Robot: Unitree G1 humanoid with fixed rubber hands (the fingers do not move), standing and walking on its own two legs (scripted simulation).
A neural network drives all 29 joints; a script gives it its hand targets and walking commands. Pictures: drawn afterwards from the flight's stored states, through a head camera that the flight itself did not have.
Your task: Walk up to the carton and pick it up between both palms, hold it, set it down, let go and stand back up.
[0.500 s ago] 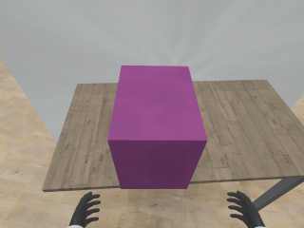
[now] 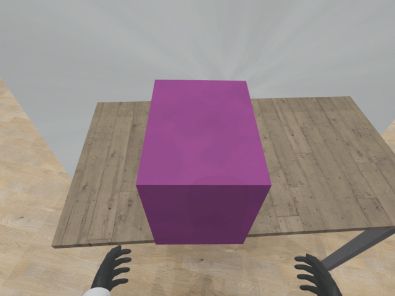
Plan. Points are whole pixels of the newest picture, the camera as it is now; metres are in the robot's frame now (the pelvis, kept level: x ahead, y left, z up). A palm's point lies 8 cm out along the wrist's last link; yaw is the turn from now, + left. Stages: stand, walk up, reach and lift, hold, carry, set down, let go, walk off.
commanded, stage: stand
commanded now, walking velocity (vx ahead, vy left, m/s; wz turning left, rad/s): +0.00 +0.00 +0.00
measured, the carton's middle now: (200, 163) +0.42 +0.04 +0.00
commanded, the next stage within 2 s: none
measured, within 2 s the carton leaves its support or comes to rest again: neither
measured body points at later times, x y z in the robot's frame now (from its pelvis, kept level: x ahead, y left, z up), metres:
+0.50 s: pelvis -0.01 +0.01 +0.00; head +0.00 +0.03 +0.45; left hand +0.10 +0.28 -0.11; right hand +0.15 -0.24 -0.10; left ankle +0.01 +0.11 -0.74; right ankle -0.02 -0.11 -0.74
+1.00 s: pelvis -0.02 +0.01 +0.00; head -0.02 +0.03 +0.45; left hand +0.08 +0.29 -0.12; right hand +0.13 -0.24 -0.10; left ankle +0.01 +0.11 -0.74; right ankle -0.02 -0.11 -0.74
